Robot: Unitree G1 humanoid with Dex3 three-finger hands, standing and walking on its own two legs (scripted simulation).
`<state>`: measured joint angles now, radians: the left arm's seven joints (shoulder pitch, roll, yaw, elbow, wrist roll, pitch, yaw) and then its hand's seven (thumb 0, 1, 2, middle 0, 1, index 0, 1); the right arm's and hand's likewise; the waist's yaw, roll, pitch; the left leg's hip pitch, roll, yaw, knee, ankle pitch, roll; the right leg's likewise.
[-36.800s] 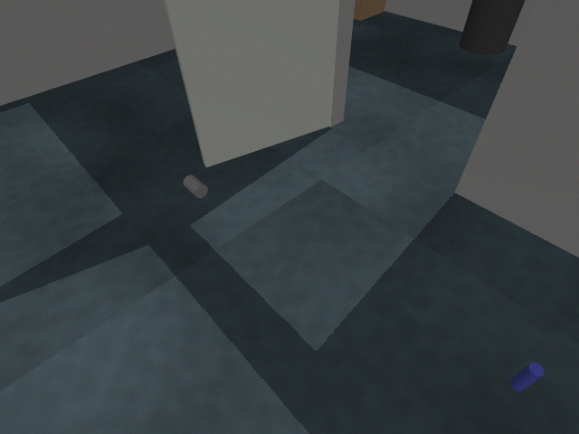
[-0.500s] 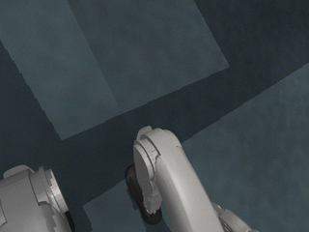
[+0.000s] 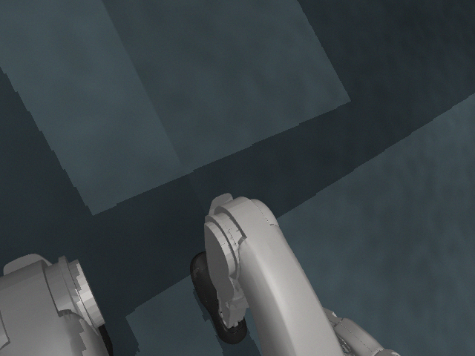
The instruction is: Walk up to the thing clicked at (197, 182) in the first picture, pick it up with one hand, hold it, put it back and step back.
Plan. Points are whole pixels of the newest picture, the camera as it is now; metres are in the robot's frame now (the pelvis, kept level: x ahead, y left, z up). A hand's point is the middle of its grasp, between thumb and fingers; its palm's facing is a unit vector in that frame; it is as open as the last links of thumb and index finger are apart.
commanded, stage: open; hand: left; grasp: from above
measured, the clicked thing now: out of the picture +0.46 +0.34 -0.27
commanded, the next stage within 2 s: withdraw in 0.20 s
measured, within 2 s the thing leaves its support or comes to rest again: neither
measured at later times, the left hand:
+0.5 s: hand out of the picture +0.45 +0.34 -0.22, palm faces -0.36 -0.15 -0.92, open 14.0 cm
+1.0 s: hand out of the picture +0.42 +0.35 -0.05, palm faces -0.49 -0.15 -0.86, open 14.0 cm
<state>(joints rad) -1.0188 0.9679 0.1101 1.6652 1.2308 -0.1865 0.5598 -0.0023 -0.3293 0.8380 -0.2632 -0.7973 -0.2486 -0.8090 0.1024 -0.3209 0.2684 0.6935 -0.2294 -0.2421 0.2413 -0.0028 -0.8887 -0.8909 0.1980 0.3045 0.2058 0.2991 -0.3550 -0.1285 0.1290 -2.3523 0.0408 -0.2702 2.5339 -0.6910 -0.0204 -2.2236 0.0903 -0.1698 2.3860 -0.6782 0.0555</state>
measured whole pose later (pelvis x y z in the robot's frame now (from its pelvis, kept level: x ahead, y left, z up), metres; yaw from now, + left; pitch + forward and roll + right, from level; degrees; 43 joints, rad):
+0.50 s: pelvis +0.00 +0.00 +0.00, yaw +0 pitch +27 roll -13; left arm -0.97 0.96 0.15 1.56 1.26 -0.22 0.56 0.00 -0.49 0.98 -0.08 -1.00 -0.09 -0.99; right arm 0.12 -0.32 0.25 0.70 -0.24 -0.21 0.23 0.00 -0.89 -0.89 0.20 0.30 0.21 0.30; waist -0.33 -0.12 0.12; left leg -2.36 0.04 -0.27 2.53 -0.69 -0.02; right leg -2.23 0.09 -0.17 2.38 -0.67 0.05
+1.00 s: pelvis -0.01 -0.01 +0.07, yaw +7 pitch +32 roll -8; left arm -0.98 0.75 -0.04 1.28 1.10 -0.12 0.08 0.00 -0.49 0.99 -0.10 -0.99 -0.09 -0.99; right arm 0.16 -0.30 0.09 0.65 -0.08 -0.03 0.13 0.00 -0.90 -0.89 0.20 0.30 0.21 0.30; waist -0.21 0.01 -0.07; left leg -2.20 0.04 -0.14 2.25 -0.62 -0.01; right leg -2.10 0.05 -0.08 2.19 -0.65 0.03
